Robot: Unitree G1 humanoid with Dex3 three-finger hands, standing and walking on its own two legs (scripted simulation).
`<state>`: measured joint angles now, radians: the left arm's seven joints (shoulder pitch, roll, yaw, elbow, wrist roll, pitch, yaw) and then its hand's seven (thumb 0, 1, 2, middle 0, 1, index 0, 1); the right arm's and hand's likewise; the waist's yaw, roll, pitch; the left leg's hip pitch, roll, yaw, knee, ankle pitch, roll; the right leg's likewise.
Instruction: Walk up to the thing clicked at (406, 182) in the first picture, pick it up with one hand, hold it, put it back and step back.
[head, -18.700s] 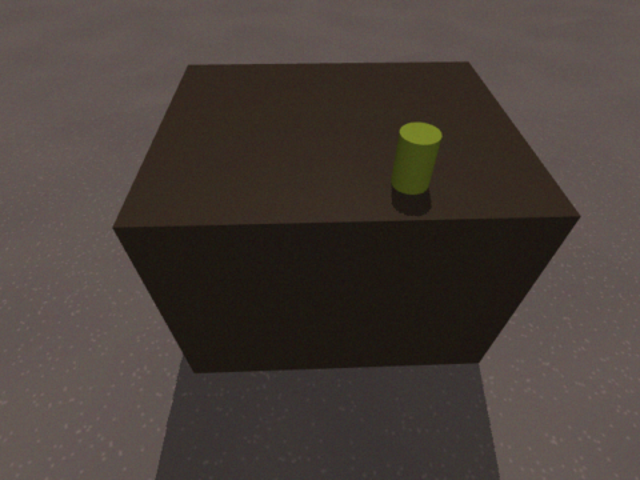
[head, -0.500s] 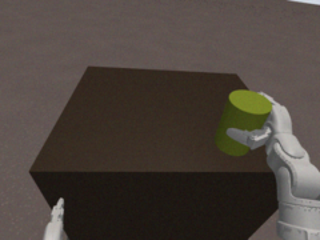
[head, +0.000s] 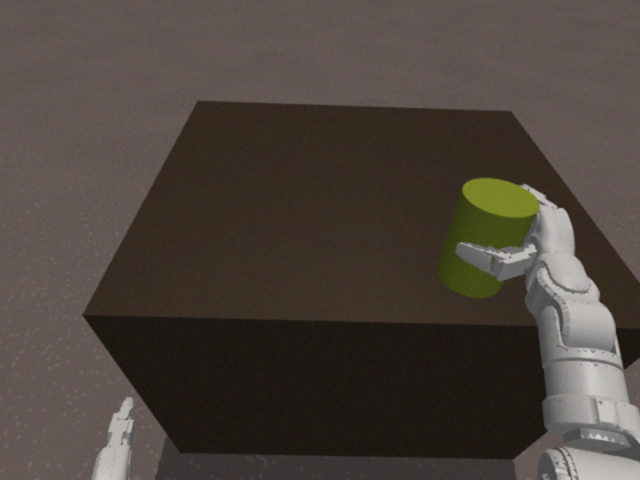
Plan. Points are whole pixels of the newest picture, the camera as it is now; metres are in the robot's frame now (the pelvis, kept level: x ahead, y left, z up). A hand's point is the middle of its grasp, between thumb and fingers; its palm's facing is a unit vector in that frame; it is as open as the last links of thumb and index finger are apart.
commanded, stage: crouch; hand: right
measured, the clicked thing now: (483, 239) +0.40 -0.19 +0.14
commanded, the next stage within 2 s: lower in 0.88 s
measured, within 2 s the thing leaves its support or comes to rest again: rests again in 1.68 s
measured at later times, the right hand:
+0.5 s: hand (485, 220) +0.46 -0.21 +0.12, palm faces +0.23 +0.97 -0.03, open 11.8 cm
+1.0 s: hand (483, 222) +0.48 -0.23 +0.09, palm faces +0.23 +0.97 -0.03, open 11.8 cm
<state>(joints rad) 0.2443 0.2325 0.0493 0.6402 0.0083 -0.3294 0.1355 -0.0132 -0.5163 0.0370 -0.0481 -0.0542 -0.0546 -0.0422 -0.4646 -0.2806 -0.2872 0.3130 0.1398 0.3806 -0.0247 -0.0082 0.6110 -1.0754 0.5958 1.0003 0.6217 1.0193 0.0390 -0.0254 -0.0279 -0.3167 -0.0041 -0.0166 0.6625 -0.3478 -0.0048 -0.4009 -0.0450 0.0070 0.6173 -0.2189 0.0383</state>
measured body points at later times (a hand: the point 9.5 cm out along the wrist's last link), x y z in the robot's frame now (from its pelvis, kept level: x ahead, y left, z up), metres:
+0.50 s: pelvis +0.01 -0.01 -0.01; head +0.04 -0.01 +0.44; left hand +0.16 +0.25 -0.06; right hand +0.44 -0.27 +0.12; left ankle +0.00 +0.12 -0.72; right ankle +0.07 -0.15 -0.72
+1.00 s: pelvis +0.02 -0.01 -0.01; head +0.07 -0.03 +0.44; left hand +0.17 +0.25 -0.06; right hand +0.47 -0.28 +0.09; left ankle +0.00 +0.12 -0.72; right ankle +0.07 -0.15 -0.72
